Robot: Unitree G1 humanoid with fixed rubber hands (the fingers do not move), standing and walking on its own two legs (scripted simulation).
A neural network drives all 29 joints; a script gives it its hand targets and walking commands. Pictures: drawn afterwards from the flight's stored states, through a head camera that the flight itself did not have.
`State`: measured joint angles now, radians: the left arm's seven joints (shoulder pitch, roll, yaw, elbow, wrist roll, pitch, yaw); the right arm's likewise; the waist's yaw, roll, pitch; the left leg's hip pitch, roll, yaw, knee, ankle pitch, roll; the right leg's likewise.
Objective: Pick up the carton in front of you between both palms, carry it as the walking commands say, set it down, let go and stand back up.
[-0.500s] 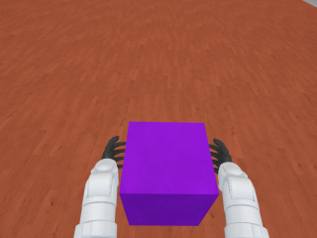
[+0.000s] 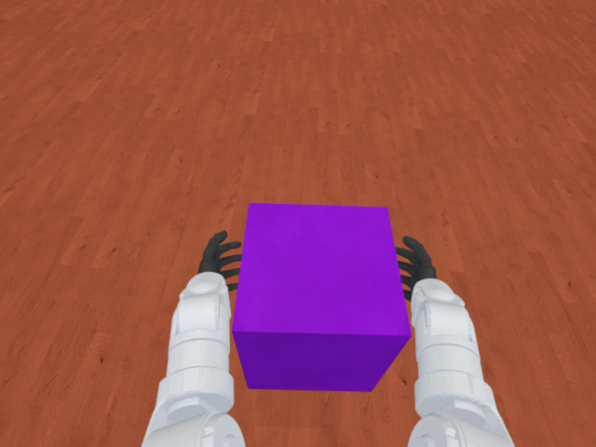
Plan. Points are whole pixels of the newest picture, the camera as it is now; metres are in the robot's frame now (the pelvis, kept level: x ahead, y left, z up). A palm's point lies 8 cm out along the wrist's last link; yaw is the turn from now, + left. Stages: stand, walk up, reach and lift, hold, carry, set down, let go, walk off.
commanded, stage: set down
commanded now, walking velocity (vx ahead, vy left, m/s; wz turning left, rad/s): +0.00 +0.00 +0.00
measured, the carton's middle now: (313, 303) +0.34 +0.01 -0.06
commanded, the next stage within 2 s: none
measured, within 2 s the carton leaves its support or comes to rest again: neither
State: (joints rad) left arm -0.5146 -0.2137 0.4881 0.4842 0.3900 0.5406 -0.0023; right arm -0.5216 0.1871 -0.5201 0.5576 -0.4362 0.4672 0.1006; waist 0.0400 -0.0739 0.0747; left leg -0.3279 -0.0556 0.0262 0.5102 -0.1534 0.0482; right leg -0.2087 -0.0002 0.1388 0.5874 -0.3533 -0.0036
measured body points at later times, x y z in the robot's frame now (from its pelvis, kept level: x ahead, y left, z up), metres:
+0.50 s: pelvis -0.04 -0.06 -0.11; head +0.18 -0.01 +0.28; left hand +0.37 +0.19 -0.18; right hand +0.41 -0.11 -0.17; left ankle +0.08 +0.09 -0.73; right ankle -0.02 -0.16 -0.73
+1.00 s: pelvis -0.06 -0.02 -0.23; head +0.24 +0.03 +0.10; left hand +0.40 +0.22 -0.34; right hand +0.46 -0.08 -0.34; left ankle +0.08 +0.09 -0.73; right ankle -0.02 -0.15 -0.73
